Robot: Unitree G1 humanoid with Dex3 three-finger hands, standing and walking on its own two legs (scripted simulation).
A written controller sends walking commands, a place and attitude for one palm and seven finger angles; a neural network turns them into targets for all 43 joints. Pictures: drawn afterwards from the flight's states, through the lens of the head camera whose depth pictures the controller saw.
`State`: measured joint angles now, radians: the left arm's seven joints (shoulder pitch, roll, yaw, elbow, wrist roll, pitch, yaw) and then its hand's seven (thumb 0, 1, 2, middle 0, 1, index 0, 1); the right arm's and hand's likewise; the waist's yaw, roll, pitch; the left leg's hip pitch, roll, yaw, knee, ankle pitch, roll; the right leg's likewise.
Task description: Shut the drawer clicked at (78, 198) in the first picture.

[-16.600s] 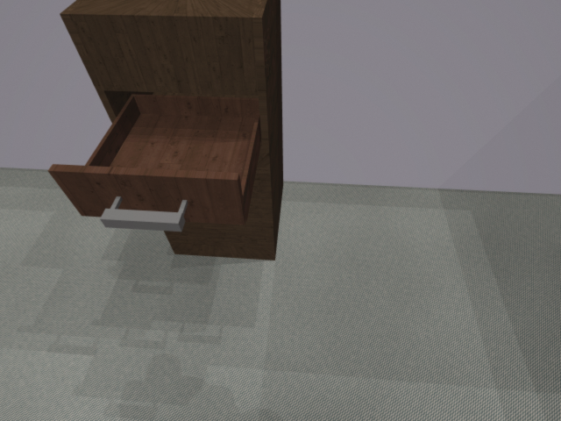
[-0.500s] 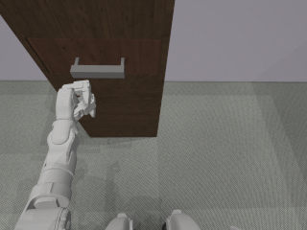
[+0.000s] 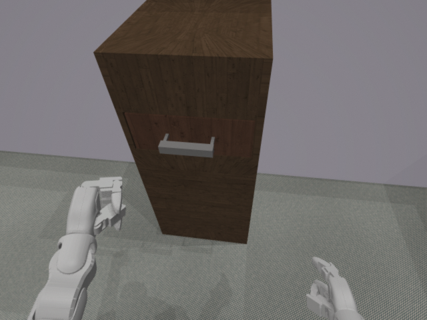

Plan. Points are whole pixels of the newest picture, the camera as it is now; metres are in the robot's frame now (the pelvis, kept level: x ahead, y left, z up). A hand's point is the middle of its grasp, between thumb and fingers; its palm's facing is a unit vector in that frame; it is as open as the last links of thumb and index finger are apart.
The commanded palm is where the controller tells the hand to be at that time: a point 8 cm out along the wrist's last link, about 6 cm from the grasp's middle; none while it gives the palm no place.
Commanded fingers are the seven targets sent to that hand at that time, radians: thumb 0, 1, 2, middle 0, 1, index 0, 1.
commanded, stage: draw the hand back to the body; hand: left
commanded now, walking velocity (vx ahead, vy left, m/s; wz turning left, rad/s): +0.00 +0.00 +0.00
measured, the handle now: (188, 143) +0.61 +0.14 -0.06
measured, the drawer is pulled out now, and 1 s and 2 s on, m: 0.00 0.00 0.00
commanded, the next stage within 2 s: step back with the hand held close in 0.58 s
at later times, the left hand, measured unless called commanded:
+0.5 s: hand (33, 248) +0.16 +0.24 +0.18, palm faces +0.40 -0.82 -0.42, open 3.2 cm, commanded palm +0.12 +0.28 +0.18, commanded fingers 0.00 0.90 0.90 -1.40 -1.60 -1.40 -1.60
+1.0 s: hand (37, 248) +0.17 +0.25 +0.16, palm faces +0.28 -0.83 -0.49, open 3.2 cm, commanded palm +0.11 +0.29 +0.18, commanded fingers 0.00 0.90 0.90 -1.40 -1.60 -1.40 -1.60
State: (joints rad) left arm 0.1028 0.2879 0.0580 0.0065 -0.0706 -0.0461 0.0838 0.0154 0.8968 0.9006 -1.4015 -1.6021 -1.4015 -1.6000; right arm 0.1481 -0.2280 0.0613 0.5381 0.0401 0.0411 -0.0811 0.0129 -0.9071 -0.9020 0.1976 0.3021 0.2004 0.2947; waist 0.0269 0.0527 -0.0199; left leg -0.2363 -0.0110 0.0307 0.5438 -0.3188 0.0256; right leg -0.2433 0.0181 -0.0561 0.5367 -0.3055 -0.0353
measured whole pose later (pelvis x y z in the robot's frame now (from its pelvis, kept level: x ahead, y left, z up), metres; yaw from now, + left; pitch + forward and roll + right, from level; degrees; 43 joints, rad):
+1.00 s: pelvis -0.02 +0.02 +0.01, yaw -1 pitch +1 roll -1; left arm 0.62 0.38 0.33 -0.50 -0.06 -0.19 0.10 0.01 0.89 0.90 -1.40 -1.60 -1.41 -1.60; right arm 0.18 -0.25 -0.02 0.58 0.01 0.00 -0.07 0.02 -0.90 -0.90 0.20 0.30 0.20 0.30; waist -0.01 0.05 0.02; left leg -0.21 -0.02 0.05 0.41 -0.22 0.05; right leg -0.21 0.01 -0.04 0.38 -0.18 -0.01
